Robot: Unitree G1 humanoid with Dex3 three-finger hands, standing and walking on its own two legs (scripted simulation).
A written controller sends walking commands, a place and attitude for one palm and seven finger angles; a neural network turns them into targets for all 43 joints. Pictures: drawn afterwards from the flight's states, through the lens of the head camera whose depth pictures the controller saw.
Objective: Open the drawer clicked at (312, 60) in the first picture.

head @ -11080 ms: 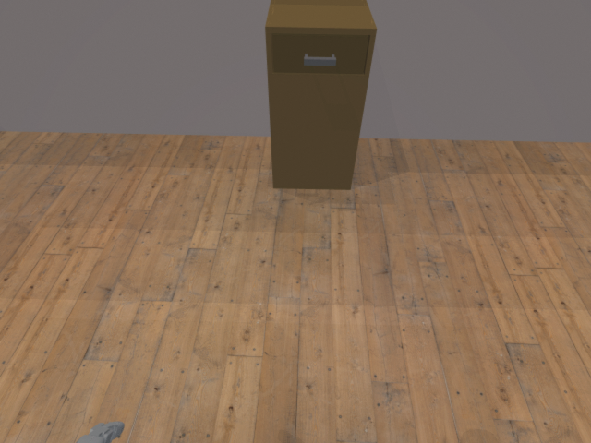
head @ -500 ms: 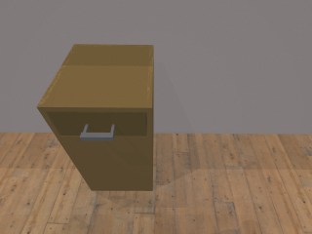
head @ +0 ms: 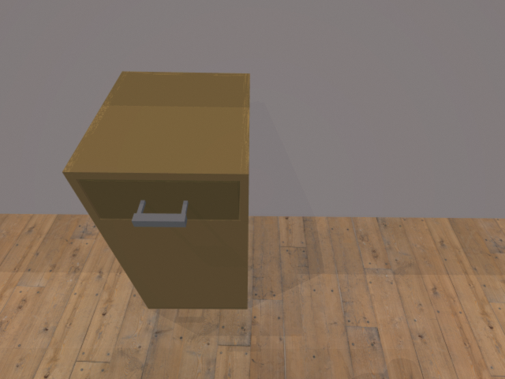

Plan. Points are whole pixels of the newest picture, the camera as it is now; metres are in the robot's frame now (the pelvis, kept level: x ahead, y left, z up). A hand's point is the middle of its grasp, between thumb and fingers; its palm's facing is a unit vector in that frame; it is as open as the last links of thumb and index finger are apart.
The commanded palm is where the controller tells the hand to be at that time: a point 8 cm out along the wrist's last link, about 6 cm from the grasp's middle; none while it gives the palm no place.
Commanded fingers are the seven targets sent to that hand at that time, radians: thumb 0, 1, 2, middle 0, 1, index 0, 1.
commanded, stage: look again from close up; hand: left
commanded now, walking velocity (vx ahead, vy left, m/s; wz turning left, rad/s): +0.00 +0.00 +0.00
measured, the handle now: (161, 212) +0.47 +0.24 -0.09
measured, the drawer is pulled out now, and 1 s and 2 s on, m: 0.00 0.00 0.00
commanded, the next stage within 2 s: come to a stop and stand still in 0.26 s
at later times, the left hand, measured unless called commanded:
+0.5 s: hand out of the picture -0.03 +0.17 -0.18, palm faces +0.01 -0.98 -0.17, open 7.4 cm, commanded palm none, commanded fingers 0.00 0.90 0.90 -0.20 -0.30 -0.20 -0.30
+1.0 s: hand out of the picture -0.06 +0.22 -0.18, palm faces +0.01 -0.98 -0.18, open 7.4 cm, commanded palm none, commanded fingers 0.00 0.90 0.90 -0.20 -0.30 -0.20 -0.30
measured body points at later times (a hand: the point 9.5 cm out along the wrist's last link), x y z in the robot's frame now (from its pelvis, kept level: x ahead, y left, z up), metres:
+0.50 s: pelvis -0.01 +0.01 +0.00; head +0.01 +0.01 +0.44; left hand -0.02 +0.22 -0.16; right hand -0.02 -0.21 -0.16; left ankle -0.04 +0.13 -0.74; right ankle -0.04 -0.09 -0.74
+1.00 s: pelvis -0.04 +0.05 +0.00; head -0.04 +0.06 +0.45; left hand -0.05 +0.27 -0.17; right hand -0.06 -0.16 -0.16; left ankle -0.04 +0.14 -0.74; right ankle -0.04 -0.09 -0.74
